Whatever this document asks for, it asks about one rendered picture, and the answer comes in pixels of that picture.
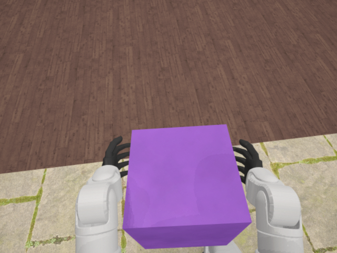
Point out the left robot hand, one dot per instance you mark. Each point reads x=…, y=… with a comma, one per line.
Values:
x=112, y=157

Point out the left robot forearm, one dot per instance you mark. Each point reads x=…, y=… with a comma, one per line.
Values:
x=96, y=216

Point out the right robot thigh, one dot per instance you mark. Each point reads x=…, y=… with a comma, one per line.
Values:
x=229, y=248

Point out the right robot hand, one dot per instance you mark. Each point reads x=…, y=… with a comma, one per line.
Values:
x=252, y=158

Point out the right robot forearm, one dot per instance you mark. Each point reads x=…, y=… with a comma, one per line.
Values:
x=278, y=213

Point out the carton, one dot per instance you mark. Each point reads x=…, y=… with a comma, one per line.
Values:
x=184, y=188

